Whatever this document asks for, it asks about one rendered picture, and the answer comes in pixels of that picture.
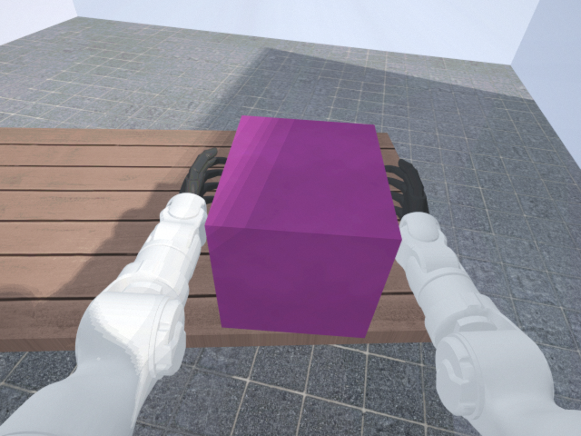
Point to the right robot upper arm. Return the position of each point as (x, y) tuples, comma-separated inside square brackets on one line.
[(500, 383)]

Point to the robot right hand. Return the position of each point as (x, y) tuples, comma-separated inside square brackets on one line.
[(413, 198)]

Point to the robot left forearm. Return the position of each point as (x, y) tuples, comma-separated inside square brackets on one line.
[(167, 260)]

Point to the carton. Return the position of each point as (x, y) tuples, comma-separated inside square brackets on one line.
[(302, 232)]

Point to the robot left hand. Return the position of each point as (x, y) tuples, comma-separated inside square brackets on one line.
[(195, 180)]

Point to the left robot upper arm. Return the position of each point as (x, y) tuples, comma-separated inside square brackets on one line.
[(127, 343)]

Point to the robot right forearm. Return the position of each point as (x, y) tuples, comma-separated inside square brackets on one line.
[(444, 291)]

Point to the table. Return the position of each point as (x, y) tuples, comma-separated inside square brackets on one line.
[(77, 206)]

